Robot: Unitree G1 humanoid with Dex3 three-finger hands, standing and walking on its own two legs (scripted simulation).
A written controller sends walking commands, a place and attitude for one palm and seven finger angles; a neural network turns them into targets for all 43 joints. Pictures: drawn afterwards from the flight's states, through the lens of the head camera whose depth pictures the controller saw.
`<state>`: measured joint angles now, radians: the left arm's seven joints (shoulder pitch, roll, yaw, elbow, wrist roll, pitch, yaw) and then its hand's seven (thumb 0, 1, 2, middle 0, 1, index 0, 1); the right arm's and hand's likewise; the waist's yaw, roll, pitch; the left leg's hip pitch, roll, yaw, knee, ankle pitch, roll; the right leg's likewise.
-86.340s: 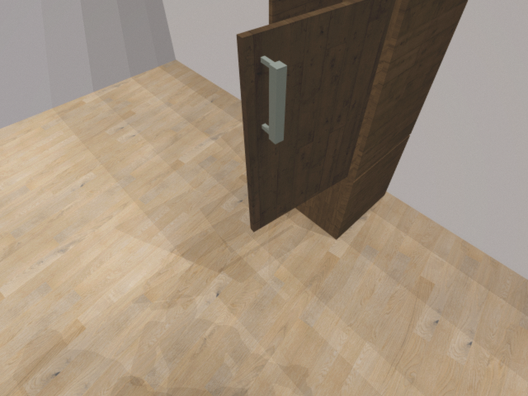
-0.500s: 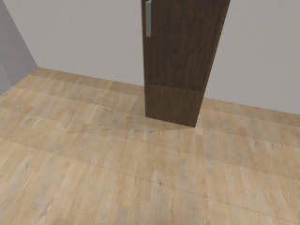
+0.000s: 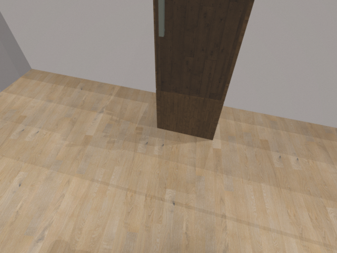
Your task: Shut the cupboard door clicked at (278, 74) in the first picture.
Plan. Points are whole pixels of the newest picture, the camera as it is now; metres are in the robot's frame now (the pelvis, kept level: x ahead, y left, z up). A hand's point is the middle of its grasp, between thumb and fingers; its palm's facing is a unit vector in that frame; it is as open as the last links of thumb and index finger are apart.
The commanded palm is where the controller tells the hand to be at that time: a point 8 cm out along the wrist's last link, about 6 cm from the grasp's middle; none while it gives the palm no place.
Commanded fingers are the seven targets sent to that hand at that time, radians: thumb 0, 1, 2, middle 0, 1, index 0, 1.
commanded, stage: look to check the result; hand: left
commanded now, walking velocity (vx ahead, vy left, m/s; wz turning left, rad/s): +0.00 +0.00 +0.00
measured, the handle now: (162, 15) +1.07 +0.07 +0.11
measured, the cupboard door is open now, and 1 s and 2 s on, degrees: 3 3 3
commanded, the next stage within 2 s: walk to a spot facing it in 0.38 s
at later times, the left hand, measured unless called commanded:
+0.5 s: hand out of the picture +0.04 +0.21 -0.17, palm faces +0.00 -0.96 -0.27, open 7.3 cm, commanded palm none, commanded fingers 0.00 0.90 0.90 -0.20 -0.30 -0.20 -0.30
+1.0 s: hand out of the picture +0.08 +0.21 -0.19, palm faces +0.10 -0.98 -0.16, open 7.4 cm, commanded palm none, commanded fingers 0.00 0.90 0.90 -0.20 -0.30 -0.20 -0.30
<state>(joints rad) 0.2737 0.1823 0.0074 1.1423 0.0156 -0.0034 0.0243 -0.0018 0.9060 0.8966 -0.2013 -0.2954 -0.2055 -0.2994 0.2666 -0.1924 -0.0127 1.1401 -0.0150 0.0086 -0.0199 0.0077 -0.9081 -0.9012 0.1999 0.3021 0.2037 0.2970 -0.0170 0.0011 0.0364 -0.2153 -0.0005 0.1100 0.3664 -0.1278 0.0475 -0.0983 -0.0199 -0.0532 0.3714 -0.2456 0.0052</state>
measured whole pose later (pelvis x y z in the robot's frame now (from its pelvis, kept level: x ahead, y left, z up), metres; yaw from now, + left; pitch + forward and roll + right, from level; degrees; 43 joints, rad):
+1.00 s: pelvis +0.13 +0.04 -0.01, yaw +4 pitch -1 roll +0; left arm 0.32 0.17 0.05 1.13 0.03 0.01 0.00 0.00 0.91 0.90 -0.20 -0.30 -0.20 -0.30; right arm 0.38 -0.13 -0.02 1.10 -0.03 -0.05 -0.02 0.01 -0.91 -0.90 0.20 0.30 0.20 0.30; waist -0.03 -0.03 0.08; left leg -0.19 -0.01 0.13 0.51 -0.30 0.06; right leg -0.39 -0.06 -0.04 1.12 -0.37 -0.03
